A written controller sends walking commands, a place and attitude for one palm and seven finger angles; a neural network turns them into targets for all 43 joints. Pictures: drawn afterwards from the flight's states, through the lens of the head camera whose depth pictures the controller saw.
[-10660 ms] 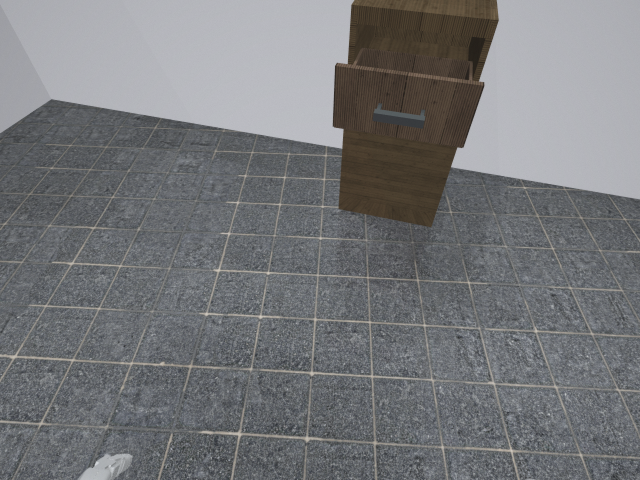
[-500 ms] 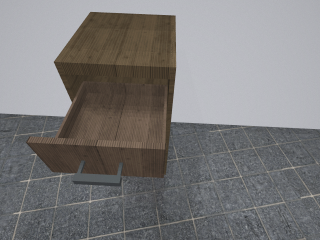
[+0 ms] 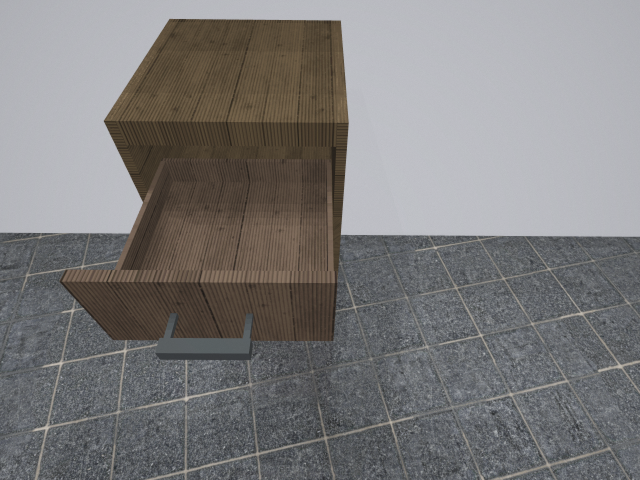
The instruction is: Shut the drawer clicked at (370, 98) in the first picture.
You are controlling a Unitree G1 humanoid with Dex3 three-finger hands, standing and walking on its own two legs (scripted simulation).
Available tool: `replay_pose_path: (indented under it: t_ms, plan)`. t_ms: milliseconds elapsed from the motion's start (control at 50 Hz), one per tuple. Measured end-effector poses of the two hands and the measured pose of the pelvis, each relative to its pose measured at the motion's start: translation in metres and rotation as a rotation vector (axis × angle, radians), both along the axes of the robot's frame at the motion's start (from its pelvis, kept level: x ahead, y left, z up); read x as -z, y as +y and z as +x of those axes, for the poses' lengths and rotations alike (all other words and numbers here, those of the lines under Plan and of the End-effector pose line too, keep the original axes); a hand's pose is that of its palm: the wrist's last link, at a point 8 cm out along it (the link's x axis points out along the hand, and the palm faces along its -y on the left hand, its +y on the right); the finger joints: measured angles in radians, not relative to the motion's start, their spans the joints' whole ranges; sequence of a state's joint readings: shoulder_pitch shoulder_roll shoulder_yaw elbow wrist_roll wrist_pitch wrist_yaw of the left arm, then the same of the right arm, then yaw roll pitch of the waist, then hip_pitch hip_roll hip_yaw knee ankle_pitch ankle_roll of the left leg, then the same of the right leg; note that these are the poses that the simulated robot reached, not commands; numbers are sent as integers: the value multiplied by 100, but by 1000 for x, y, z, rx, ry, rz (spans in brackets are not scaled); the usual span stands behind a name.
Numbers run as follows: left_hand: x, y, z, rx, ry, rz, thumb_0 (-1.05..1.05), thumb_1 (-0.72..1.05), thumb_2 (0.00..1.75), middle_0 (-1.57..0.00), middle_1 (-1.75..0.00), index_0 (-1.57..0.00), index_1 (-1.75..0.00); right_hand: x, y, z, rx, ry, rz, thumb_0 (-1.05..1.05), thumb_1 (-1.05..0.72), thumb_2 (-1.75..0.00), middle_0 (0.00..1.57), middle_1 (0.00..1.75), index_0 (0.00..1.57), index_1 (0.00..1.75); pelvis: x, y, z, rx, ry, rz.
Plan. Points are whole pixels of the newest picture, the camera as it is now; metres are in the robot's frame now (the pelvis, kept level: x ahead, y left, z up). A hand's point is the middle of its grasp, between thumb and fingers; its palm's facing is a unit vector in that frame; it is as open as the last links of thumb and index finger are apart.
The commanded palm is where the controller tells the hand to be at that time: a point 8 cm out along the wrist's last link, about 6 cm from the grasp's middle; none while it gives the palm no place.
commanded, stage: come to a stop and stand still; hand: left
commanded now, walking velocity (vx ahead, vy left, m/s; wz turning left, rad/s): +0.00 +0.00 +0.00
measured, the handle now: (208, 334) +0.32 +0.19 -0.06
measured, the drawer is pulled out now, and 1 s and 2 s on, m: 0.30 0.30 0.30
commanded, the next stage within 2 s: look again from close up in 0.62 s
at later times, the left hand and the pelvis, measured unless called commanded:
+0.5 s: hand out of the picture -0.07 +0.21 -0.17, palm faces +0.00 -0.98 -0.20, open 7.4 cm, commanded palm none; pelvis -0.04 +0.04 +0.01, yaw +0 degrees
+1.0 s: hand out of the picture -0.05 +0.18 -0.17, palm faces +0.01 -0.99 -0.14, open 7.4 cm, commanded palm none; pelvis -0.03 +0.04 +0.01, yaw +0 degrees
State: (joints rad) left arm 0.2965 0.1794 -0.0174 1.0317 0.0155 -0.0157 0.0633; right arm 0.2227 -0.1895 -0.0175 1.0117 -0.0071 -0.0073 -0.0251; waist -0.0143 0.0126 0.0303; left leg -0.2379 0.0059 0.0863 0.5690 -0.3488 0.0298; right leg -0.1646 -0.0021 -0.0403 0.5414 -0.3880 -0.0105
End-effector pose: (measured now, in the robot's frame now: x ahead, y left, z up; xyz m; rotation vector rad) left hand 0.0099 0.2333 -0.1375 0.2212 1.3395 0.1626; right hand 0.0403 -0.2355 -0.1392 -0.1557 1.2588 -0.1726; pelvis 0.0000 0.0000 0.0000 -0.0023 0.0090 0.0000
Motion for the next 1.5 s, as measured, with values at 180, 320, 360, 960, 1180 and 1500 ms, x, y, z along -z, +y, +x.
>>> replay_pose_path:
  t_ms: [180,320,360,960,1180,1500]
  plan:
    - [2,10,-2,12,-92,-48,0,91,90,-19,-30,-20,-30,-7,23,-29,-24,-6,-1,1,-91,-90,20,30,20,30,-2,18,-26,-1,-45,-11]
    - [0,23,-32,8,-36,-54,0,91,90,-20,-30,-20,-30,-8,35,-63,-22,56,9,1,-91,-90,20,30,20,30,-6,30,-40,-3,-32,-6]
    - [0,26,-43,0,-7,-53,0,91,90,-20,-30,-20,-30,-7,38,-73,-19,83,14,1,-91,-90,20,30,20,30,-6,33,-42,-3,-28,-4]
    - [6,0,-67,-36,70,-121,0,90,90,-19,-30,-20,-30,-9,52,-80,8,124,22,1,-91,-90,20,30,20,30,-11,36,-34,1,-37,-1]
    - [3,8,-66,-34,73,-98,0,90,90,-19,-30,-20,-30,-8,59,-91,22,147,41,1,-91,-90,20,30,20,30,-11,36,-34,2,-38,-1]
    - [1,2,-79,-30,137,-93,0,91,90,-19,-30,-20,-30,-2,55,-103,61,194,64,0,-90,-90,20,30,20,30,-9,28,-27,15,-19,18]
